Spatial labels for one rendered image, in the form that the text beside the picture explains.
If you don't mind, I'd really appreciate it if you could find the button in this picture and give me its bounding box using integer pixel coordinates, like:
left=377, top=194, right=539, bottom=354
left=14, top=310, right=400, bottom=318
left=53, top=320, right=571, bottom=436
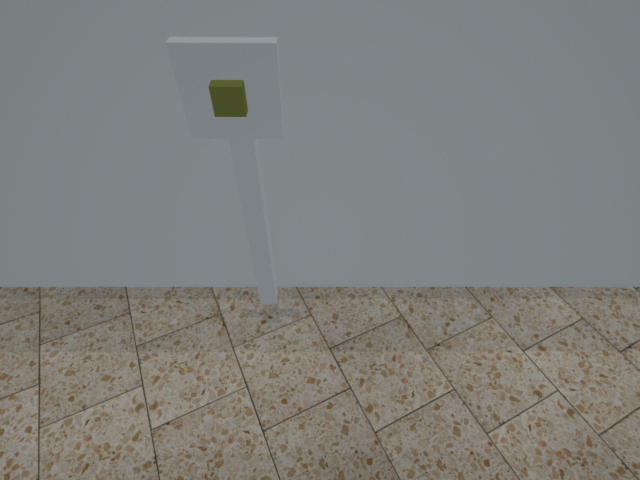
left=209, top=80, right=248, bottom=117

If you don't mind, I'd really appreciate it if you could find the panel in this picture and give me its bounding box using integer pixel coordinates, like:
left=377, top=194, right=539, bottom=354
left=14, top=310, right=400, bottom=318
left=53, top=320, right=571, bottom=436
left=166, top=37, right=284, bottom=305

